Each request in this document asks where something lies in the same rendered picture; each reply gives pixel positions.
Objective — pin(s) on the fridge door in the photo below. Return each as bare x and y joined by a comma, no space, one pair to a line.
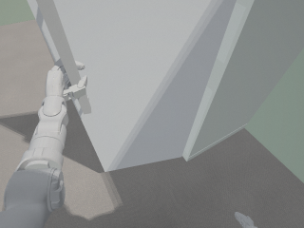
147,64

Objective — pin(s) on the left robot forearm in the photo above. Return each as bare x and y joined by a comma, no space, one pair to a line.
48,140

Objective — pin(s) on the handle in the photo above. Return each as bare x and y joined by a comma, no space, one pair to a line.
59,38

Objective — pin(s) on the left robot upper arm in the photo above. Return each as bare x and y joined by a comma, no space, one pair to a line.
32,196

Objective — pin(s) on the right robot hand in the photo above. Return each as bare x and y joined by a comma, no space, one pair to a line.
245,222

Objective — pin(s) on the left robot hand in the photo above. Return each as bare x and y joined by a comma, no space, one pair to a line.
57,81

